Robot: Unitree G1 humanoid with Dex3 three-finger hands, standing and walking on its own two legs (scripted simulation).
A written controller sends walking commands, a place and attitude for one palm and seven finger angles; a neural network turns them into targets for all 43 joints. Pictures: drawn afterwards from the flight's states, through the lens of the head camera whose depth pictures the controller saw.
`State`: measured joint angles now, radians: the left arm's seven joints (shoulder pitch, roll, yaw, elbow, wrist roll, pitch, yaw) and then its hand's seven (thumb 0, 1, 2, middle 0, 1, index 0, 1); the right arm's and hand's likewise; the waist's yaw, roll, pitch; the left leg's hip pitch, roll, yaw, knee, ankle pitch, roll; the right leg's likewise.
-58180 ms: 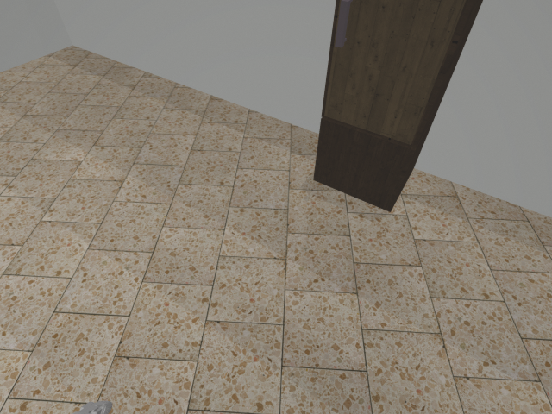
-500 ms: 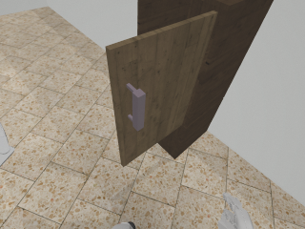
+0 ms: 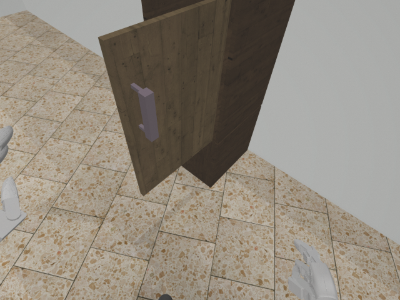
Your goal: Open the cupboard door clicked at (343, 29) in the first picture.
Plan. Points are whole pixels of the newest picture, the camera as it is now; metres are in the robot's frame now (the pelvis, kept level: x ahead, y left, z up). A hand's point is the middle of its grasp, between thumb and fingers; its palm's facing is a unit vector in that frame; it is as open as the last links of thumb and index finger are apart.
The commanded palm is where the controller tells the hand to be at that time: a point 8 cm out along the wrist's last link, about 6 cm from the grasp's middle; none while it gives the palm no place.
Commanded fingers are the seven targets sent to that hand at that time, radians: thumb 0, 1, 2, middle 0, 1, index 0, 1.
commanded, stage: stop stepping back and stand still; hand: left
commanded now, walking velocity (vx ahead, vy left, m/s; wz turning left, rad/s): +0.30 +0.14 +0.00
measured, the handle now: (143, 112) +0.53 +0.16 +0.06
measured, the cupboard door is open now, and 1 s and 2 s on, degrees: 88 88 88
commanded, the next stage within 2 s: let the arm hang, fingers relaxed in 0.90 s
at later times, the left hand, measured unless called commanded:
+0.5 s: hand out of the picture +0.13 +0.27 +0.16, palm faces +0.47 -0.74 -0.48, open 7.4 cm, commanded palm +0.07 +0.30 +0.18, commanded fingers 0.00 0.90 0.90 -0.20 -0.30 -0.20 -0.30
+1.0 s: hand out of the picture +0.13 +0.29 +0.16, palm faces +0.44 -0.77 -0.47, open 7.4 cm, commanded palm none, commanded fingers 0.00 0.90 0.90 -0.20 -0.30 -0.20 -0.30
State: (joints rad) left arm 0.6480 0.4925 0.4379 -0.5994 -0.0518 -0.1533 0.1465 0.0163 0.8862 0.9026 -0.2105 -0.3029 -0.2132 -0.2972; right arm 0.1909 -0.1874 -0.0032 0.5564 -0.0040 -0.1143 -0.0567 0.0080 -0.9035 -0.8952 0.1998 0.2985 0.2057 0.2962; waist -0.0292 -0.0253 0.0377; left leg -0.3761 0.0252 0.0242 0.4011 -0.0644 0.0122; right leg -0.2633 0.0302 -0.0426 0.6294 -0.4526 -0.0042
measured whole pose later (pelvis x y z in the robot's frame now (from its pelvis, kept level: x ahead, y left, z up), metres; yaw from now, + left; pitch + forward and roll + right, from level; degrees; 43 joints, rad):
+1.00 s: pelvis -0.06 +0.02 +0.00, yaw +2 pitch -1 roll +0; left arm 0.54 0.38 0.39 -0.45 -0.02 -0.20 0.15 0.02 0.89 0.90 -0.21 -0.30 -0.21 -0.30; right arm 0.22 -0.20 0.01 0.62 -0.01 -0.13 -0.06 0.01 -0.90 -0.90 0.20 0.30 0.21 0.30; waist 0.01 0.00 0.04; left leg -0.19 0.03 0.06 0.45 -0.24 0.00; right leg -0.24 -0.02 -0.06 0.41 -0.16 0.00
